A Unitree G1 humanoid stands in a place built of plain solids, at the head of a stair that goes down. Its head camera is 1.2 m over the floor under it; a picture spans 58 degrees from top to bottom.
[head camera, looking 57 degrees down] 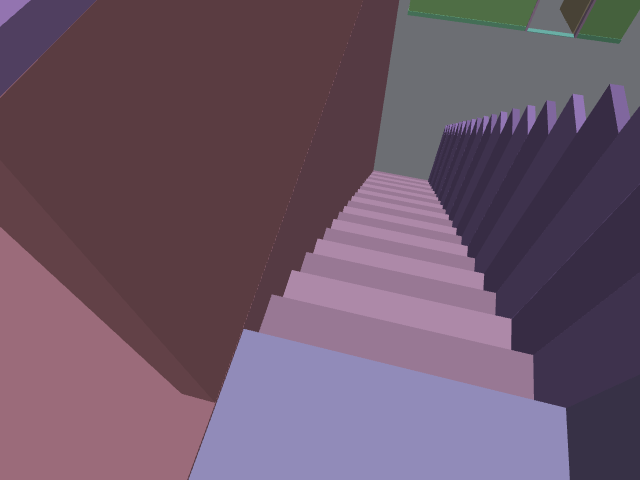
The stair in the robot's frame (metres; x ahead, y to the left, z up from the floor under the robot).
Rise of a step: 0.20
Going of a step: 0.22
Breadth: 0.90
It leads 14 degrees to the right of straight ahead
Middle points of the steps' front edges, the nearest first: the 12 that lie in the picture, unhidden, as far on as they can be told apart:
0.36 -0.21 0.00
0.57 -0.27 -0.20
0.78 -0.32 -0.40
0.99 -0.37 -0.60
1.20 -0.42 -0.79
1.41 -0.48 -0.99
1.62 -0.53 -1.19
1.83 -0.58 -1.39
2.04 -0.63 -1.59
2.25 -0.69 -1.79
2.46 -0.74 -1.99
2.66 -0.79 -2.19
